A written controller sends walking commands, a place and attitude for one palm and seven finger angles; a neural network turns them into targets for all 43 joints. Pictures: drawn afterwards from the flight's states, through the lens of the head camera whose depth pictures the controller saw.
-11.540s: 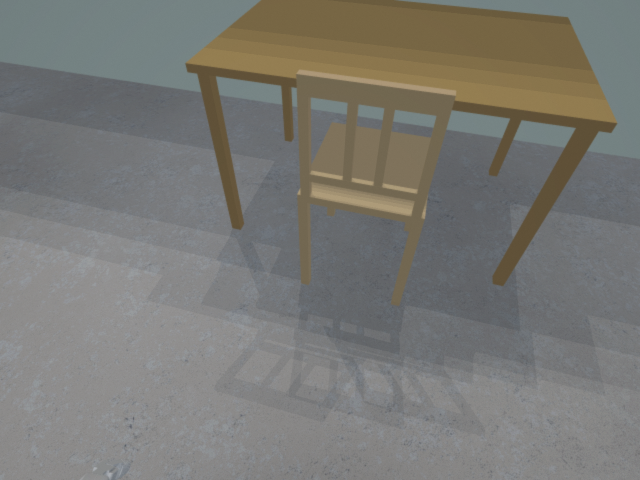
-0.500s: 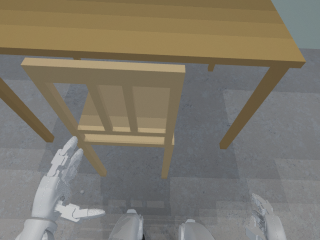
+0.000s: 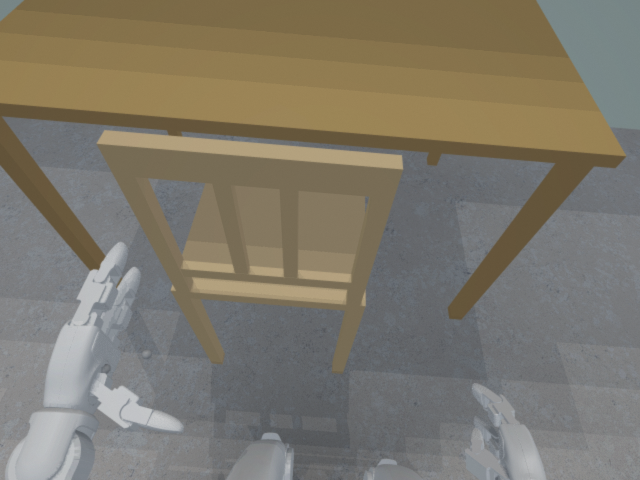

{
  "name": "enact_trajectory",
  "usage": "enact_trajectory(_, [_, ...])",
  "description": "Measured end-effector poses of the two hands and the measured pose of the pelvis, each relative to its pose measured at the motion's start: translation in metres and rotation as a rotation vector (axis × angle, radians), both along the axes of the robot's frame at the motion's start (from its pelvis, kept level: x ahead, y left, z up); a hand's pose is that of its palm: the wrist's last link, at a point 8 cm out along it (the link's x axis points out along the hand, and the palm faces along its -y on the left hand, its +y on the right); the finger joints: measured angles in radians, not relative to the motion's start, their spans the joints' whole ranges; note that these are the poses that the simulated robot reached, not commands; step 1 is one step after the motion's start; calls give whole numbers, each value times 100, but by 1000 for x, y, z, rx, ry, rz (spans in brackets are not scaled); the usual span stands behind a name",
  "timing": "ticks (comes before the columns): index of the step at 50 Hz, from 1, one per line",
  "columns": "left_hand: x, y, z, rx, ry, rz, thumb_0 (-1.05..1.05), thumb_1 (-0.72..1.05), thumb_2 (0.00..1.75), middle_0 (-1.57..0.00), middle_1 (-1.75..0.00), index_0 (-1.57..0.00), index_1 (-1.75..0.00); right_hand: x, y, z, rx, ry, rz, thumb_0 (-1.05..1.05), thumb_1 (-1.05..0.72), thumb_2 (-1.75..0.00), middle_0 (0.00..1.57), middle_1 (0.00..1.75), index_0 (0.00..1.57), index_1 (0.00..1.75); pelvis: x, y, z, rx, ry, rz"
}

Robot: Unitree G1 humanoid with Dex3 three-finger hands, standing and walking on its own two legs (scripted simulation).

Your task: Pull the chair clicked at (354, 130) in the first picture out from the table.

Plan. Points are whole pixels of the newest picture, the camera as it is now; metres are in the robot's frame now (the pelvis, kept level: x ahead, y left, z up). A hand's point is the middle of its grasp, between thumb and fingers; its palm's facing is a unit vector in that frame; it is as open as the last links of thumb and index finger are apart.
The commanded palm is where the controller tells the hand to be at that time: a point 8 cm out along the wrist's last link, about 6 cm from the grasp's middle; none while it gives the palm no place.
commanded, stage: raise the hand toward the chair's back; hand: left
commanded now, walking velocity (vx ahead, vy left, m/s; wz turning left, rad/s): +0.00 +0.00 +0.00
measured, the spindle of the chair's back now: (233, 230) +0.47 +0.17 -0.03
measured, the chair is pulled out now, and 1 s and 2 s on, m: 0.00 0.00 0.00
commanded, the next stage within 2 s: aim the fingers beside a spindle in 0.48 s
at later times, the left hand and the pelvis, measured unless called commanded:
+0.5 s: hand (170, 359) +0.24 +0.18 +0.04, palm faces -0.02 -1.00 -0.06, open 16.9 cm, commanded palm +0.22 +0.25 +0.04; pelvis +0.00 -0.01 +0.00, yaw +0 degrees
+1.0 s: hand (191, 336) +0.27 +0.17 +0.03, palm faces +0.00 -1.00 -0.07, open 16.9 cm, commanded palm +0.25 +0.23 +0.03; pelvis +0.01 -0.03 -0.01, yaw +0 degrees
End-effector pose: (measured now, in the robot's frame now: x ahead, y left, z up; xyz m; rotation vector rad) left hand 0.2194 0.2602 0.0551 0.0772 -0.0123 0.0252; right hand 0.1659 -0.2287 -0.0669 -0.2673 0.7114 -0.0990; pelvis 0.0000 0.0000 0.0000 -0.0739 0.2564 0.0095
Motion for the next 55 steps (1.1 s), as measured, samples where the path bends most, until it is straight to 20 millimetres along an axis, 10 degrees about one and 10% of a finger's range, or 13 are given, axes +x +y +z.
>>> enact_trajectory(55, [27, -39, -25, -16, 78, -31, -2, -50, 30, -6, -8, -6, -8, -13, -53, -22, 11, 65, -77, 1, -90, -90, 20, 30, 20, 30, 8, -32, -7, 36, 38, -19])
